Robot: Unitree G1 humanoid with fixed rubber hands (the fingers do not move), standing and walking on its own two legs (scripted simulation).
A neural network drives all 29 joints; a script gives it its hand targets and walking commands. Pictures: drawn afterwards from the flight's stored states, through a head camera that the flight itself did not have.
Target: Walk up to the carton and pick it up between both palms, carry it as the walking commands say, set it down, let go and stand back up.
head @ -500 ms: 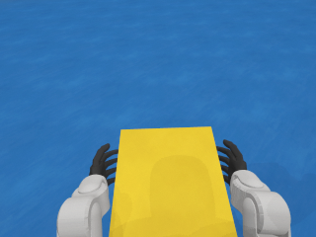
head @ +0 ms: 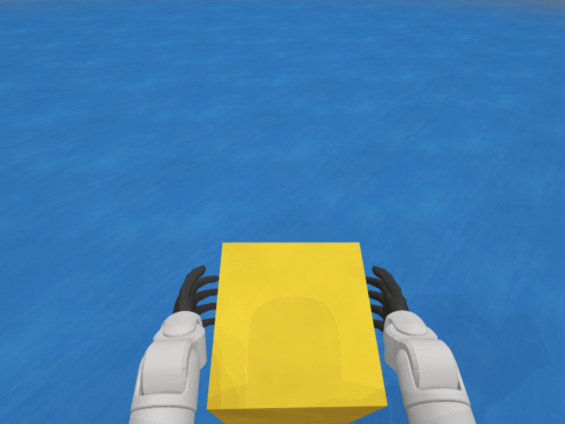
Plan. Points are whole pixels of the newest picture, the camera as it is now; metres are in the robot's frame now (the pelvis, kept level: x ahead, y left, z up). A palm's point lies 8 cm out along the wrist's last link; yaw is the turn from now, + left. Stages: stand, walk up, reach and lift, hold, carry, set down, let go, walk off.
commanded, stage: hold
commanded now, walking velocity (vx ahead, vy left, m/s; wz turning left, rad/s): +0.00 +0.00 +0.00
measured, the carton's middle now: (289, 340) +0.27 +0.01 -0.04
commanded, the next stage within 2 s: set down in 0.12 s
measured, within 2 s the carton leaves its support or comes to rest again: neither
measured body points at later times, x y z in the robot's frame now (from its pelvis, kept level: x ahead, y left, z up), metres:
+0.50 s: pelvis -0.01 +0.00 +0.00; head -0.03 +0.01 +0.45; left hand +0.31 +0.16 +0.02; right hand +0.32 -0.13 +0.02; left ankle +0.06 +0.12 -0.74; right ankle +0.00 -0.12 -0.74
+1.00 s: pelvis +0.00 -0.01 -0.03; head +0.13 +0.00 +0.41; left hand +0.33 +0.17 -0.08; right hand +0.36 -0.12 -0.08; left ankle +0.06 +0.12 -0.74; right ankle +0.00 -0.12 -0.74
